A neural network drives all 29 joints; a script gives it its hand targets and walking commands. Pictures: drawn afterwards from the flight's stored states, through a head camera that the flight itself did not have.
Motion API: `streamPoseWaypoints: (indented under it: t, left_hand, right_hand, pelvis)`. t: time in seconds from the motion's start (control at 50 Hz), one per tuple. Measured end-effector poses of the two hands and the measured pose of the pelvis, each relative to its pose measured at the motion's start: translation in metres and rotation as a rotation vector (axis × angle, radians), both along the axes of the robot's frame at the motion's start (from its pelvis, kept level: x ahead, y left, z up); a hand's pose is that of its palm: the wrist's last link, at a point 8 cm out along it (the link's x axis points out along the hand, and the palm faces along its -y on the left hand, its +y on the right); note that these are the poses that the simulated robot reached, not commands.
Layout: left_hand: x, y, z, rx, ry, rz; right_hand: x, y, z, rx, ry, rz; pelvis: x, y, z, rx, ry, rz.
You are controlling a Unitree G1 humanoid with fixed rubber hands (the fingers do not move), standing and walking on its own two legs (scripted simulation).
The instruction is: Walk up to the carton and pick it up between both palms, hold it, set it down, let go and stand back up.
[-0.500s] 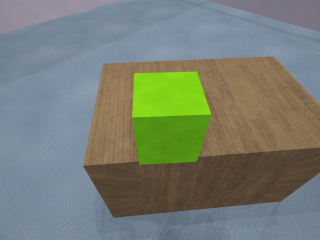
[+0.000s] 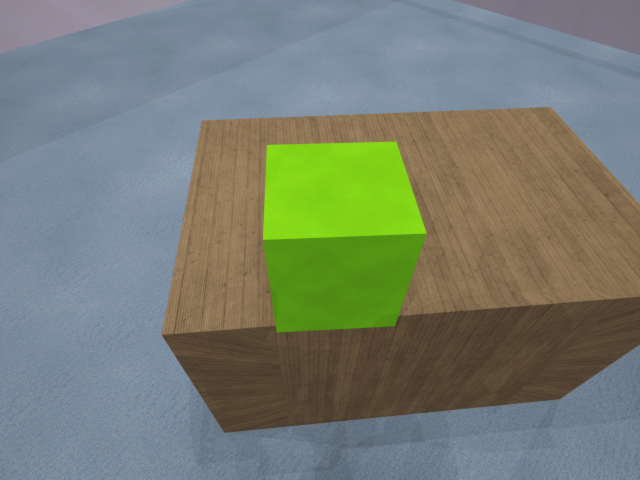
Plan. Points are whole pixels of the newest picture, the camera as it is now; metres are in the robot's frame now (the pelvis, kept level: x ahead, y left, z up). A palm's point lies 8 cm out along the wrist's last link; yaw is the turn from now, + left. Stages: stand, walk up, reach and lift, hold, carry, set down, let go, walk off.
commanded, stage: stand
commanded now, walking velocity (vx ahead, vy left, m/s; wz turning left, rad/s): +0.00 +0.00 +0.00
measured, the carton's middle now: (334, 240) +0.47 -0.03 -0.02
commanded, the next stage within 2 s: reach and lift in 0.20 s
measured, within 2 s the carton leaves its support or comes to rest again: neither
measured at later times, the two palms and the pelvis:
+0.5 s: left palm (192, 418) +0.23 +0.19 -0.14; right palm (467, 433) +0.20 -0.22 -0.14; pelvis -0.03 -0.02 -0.04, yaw +1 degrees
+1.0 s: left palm (178, 449) +0.18 +0.19 -0.09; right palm (485, 435) +0.18 -0.22 -0.09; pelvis -0.01 -0.07 +0.00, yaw +2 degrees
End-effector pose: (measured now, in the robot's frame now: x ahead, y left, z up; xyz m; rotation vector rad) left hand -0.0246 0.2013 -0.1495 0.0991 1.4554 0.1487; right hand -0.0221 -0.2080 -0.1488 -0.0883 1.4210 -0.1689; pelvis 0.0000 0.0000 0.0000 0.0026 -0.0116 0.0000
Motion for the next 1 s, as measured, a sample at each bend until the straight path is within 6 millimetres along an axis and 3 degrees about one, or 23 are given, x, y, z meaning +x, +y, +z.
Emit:
streamPoseWaypoints:
  t: [0.14, 0.24, 0.3, 0.38, 0.44, 0.5, 0.56, 0.62, 0.7, 0.78, 0.86, 0.94, 1.0]
  left_hand:
    - [0.003, 0.002, 0.002, 0.01, 0.011, 0.007]
    - [0.01, 0.001, -0.001, -0.006, 0.025, 0.001]
    - [0.053, 0.021, -0.016, 0.014, 0.035, -0.041]
    - [0.159, 0.041, -0.014, 0.062, -0.12, -0.039]
    - [0.224, 0.027, -0.004, -0.001, -0.188, -0.042]
    - [0.255, -0.012, 0.011, -0.08, -0.261, -0.126]
    - [0.243, -0.059, 0.034, -0.127, -0.295, -0.23]
    - [0.21, -0.081, 0.046, -0.119, -0.274, -0.228]
    - [0.169, -0.062, 0.038, -0.021, -0.218, -0.121]
    - [0.148, -0.028, 0.025, 0.056, -0.161, -0.014]
    - [0.162, -0.011, 0.028, 0.069, -0.229, 0.026]
    - [0.192, -0.013, 0.05, 0.027, -0.392, -0.015]
    - [0.202, -0.016, 0.064, 0.005, -0.454, -0.055]
  right_hand:
    - [0.002, 0.005, -0.002, 0.014, 0.014, 0.0]
    - [0.015, 0.004, -0.005, 0.02, 0.0, -0.01]
    - [0.061, -0.018, -0.01, -0.007, -0.045, -0.017]
    - [0.153, -0.044, 0.001, -0.057, -0.211, 0.047]
    - [0.198, -0.039, 0.002, -0.033, -0.247, 0.032]
    - [0.218, -0.012, 0.007, 0.056, -0.306, -0.004]
    - [0.205, 0.011, 0.017, 0.117, -0.368, -0.058]
    - [0.177, 0.011, 0.022, 0.09, -0.412, -0.09]
    - [0.157, -0.008, 0.025, 0.031, -0.45, 0.006]
    - [0.164, -0.024, 0.026, 0.0, -0.434, 0.082]
    - [0.186, -0.026, 0.032, -0.004, -0.432, 0.104]
    - [0.203, -0.02, 0.047, 0.012, -0.492, 0.07]
    - [0.203, -0.016, 0.058, 0.023, -0.538, 0.026]
  pelvis:
    - [0.006, 0.0, 0.0, 0.003, 0.003, 0.002]
    - [0.01, 0.0, -0.002, 0.005, 0.025, -0.004]
    - [-0.002, -0.005, -0.015, 0.03, 0.1, -0.005]
    - [-0.019, -0.01, -0.029, 0.028, 0.181, 0.017]
    - [-0.028, -0.013, -0.041, 0.008, 0.275, 0.026]
    - [-0.031, -0.016, -0.04, -0.011, 0.283, 0.014]
    - [-0.028, -0.022, -0.022, -0.024, 0.204, -0.013]
    - [-0.021, -0.03, -0.008, -0.017, 0.118, -0.036]
    - [-0.016, -0.045, -0.003, 0.006, 0.063, -0.036]
    - [-0.017, -0.061, -0.005, 0.024, 0.047, -0.014]
    - [-0.02, -0.072, -0.008, 0.024, 0.059, 0.016]
    - [-0.017, -0.075, -0.006, 0.012, 0.081, 0.036]
    - [-0.014, -0.073, -0.001, 0.01, 0.075, 0.029]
